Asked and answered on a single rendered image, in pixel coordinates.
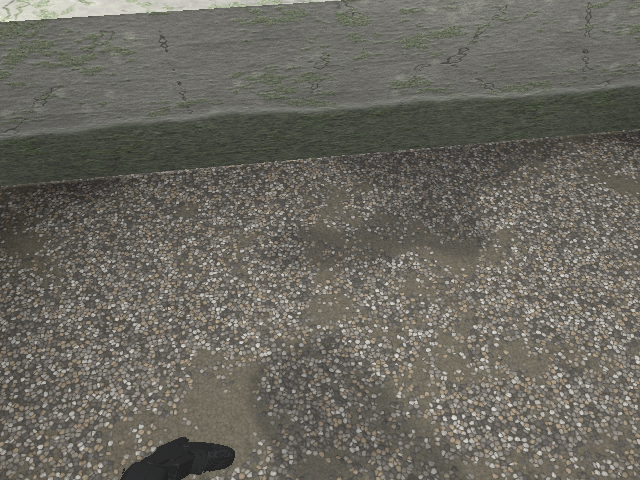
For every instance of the robot left hand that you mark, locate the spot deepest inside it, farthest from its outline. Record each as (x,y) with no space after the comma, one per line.
(177,459)

